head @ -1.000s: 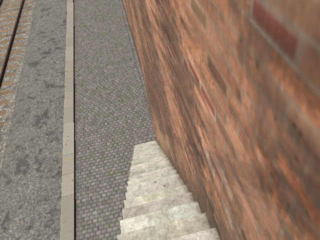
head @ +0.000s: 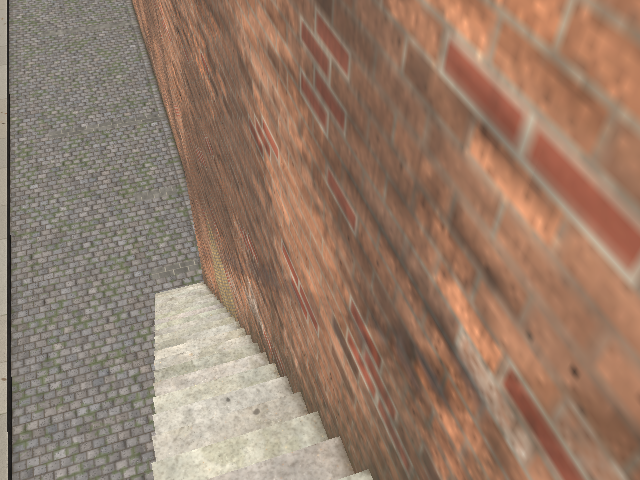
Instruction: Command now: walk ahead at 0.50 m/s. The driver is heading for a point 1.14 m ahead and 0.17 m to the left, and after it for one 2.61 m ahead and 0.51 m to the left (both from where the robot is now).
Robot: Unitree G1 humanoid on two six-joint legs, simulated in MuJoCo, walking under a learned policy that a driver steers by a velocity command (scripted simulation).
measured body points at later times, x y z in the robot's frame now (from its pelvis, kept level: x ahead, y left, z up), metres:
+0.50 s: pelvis +0.32 +0.02 -0.31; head +0.35 +0.00 +0.14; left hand +0.15 +0.25 -0.42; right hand +0.46 -0.23 -0.44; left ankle +0.45 +0.15 -1.00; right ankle +0.21 -0.09 -0.92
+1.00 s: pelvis +0.59 +0.01 -0.64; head +0.56 -0.03 -0.19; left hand +0.46 +0.27 -0.76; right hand +0.71 -0.21 -0.79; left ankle +0.53 +0.17 -1.10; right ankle +0.62 -0.11 -1.35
